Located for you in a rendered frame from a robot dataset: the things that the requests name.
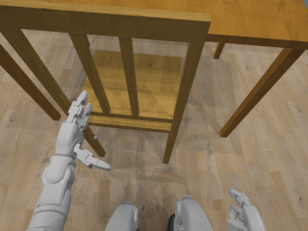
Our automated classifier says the right robot hand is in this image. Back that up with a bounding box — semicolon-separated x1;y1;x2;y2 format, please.
227;188;267;231

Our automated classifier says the chair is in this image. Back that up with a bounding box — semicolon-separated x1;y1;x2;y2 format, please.
0;0;212;164

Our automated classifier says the table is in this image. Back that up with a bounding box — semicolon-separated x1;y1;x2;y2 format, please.
0;0;308;138

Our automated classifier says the left robot hand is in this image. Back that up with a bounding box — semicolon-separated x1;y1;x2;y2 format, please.
55;90;112;170

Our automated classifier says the robot right shin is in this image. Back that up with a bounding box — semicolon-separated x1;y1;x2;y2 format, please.
173;195;193;231

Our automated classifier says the robot left forearm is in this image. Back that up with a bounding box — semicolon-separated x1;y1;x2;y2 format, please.
25;155;77;231

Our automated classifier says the robot right thigh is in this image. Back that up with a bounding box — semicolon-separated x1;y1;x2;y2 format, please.
175;199;214;231

